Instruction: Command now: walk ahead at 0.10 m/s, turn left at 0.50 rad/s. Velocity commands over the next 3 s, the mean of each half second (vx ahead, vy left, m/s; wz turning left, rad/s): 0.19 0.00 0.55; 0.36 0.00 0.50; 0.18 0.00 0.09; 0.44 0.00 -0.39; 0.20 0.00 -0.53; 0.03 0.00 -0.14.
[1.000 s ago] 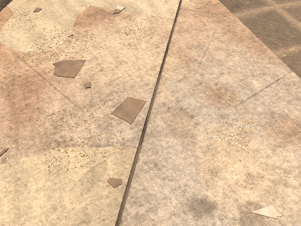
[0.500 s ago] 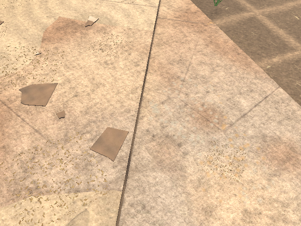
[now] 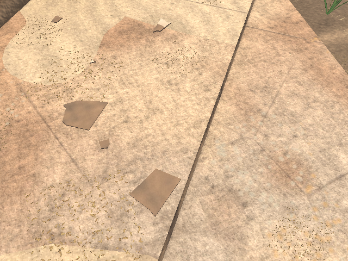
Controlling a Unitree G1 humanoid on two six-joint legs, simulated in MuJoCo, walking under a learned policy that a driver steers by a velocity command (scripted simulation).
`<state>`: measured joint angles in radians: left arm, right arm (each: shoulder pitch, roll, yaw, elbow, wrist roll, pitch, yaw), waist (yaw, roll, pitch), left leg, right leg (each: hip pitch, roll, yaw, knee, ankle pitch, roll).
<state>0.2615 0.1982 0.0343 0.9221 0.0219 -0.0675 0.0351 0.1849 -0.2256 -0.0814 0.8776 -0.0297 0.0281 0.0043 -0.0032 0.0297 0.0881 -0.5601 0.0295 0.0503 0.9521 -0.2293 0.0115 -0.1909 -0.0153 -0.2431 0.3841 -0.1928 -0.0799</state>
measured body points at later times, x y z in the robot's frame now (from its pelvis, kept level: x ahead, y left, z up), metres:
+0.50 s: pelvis +0.08 +0.01 +0.00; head +0.09 +0.03 +0.45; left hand +0.14 +0.30 -0.12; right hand +0.19 -0.24 -0.12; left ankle +0.05 +0.09 -0.74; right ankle +0.17 -0.13 -0.70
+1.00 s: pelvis +0.24 +0.04 +0.00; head +0.28 +0.04 +0.45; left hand +0.07 +0.21 -0.13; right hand +0.54 -0.03 -0.10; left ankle +0.24 +0.17 -0.54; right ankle +0.21 -0.10 -0.74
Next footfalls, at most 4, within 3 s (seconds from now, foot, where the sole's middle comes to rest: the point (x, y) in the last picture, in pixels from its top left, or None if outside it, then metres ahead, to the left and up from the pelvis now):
0.18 left None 0.09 0.10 -0.78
0.64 right None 0.25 -0.08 -0.78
1.12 left None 0.39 0.24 -0.69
2.04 right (137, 175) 0.76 0.20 -0.69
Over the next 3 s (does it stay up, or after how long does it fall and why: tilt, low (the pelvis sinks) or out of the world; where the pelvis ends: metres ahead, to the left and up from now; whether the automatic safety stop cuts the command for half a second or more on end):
stays up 0.80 0.29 0.09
